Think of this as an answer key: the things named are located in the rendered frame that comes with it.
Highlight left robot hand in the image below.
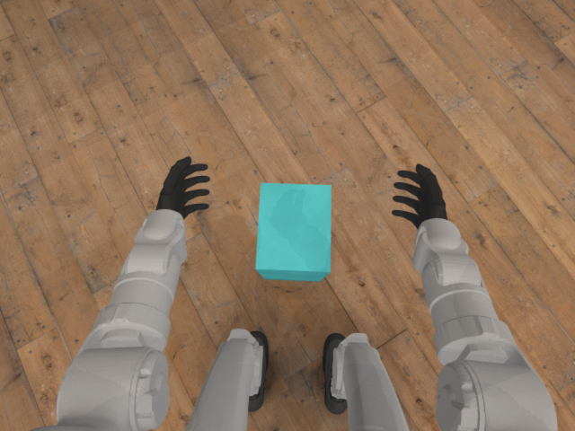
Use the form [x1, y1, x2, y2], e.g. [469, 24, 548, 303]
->
[156, 156, 210, 220]

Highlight left robot upper arm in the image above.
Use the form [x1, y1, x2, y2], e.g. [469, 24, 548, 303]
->
[30, 347, 170, 431]

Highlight left robot shin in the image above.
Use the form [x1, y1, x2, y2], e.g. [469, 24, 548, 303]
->
[217, 329, 259, 395]

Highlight robot left forearm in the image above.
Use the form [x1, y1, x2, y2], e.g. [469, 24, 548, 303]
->
[57, 209, 187, 421]

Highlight right robot hand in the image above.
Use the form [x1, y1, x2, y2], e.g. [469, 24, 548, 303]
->
[392, 163, 447, 229]

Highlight right robot upper arm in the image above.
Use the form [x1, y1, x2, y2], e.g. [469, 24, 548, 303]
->
[435, 359, 556, 431]

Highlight carton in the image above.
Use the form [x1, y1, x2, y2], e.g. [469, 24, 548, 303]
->
[255, 183, 332, 282]

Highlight right robot thigh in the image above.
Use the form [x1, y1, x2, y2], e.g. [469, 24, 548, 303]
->
[333, 342, 410, 431]

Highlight robot right forearm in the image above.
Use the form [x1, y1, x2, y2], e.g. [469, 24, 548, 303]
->
[412, 218, 557, 431]

